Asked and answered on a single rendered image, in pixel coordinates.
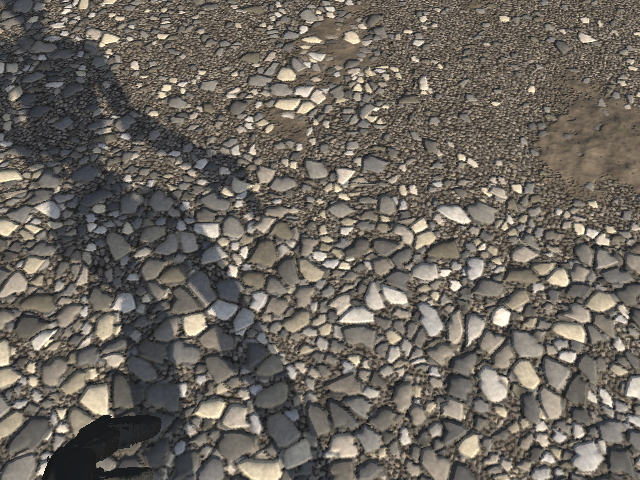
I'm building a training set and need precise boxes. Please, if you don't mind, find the robot left hand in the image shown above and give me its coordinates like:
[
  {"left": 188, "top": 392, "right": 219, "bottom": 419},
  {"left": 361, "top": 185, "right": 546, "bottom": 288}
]
[{"left": 42, "top": 415, "right": 162, "bottom": 480}]

